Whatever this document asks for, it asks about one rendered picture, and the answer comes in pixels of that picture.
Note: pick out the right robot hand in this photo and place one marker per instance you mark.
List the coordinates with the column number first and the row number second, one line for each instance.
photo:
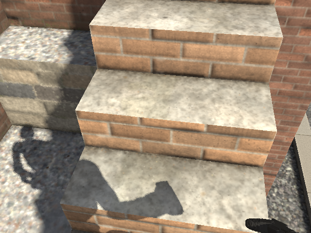
column 263, row 225

